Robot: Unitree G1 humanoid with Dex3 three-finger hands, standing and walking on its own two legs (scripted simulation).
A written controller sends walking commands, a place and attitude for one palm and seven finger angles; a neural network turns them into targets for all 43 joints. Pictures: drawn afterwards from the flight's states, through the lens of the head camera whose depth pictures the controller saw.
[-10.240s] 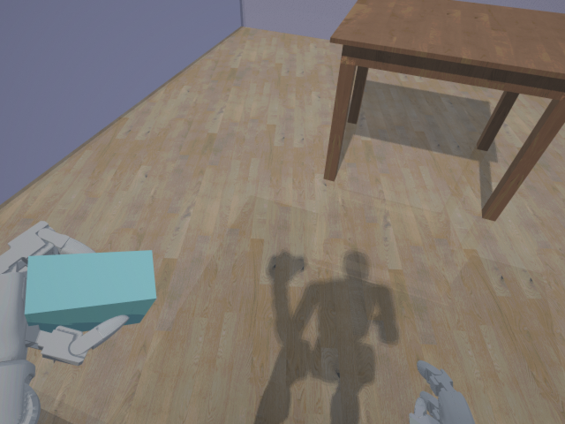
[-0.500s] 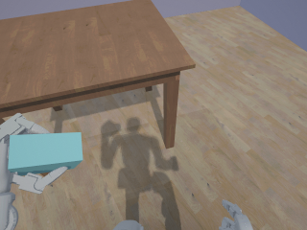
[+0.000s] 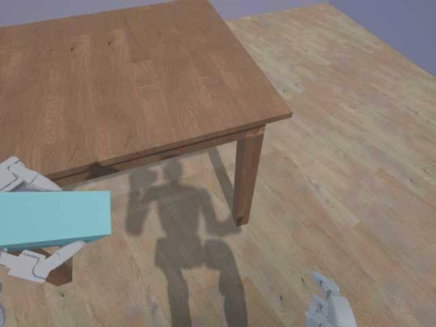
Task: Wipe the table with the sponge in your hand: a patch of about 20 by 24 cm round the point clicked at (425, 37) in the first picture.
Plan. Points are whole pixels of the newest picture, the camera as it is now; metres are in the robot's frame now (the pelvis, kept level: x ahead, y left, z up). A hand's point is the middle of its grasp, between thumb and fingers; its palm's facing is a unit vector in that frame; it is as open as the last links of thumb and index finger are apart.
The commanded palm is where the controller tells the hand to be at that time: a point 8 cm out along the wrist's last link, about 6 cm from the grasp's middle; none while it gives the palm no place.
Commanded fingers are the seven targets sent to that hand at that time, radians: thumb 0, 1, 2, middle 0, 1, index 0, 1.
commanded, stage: take the last steps up to it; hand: left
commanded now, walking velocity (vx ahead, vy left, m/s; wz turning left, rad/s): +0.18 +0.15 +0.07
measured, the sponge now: (69, 220) +0.23 +0.21 +0.16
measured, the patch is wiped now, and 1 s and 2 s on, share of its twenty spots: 0.00 0.00 0.00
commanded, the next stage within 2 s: come to a stop and stand still in 0.24 s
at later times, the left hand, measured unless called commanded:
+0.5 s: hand (6, 158) +0.31 +0.32 +0.18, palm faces +0.41 -0.80 -0.44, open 9.7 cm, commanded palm +0.24 +0.35 +0.18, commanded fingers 0.00 0.10 1.30 -1.20 -1.60 -1.20 -1.60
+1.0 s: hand (35, 183) +0.27 +0.26 +0.17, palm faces +0.36 -0.82 -0.44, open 9.7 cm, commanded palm +0.21 +0.31 +0.18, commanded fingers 0.00 0.10 1.30 -1.20 -1.60 -1.20 -1.60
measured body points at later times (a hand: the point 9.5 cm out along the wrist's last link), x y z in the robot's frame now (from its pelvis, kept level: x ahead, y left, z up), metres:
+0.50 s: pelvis +0.08 +0.07 +0.00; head +0.12 +0.09 +0.44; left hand +0.28 +0.36 +0.20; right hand +0.26 -0.15 -0.08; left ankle +0.13 +0.19 -0.73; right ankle +0.04 -0.04 -0.68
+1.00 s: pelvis +0.05 +0.03 +0.01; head +0.07 +0.03 +0.46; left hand +0.25 +0.31 +0.20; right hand +0.21 -0.22 -0.08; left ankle +0.03 +0.17 -0.70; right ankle +0.09 -0.01 -0.73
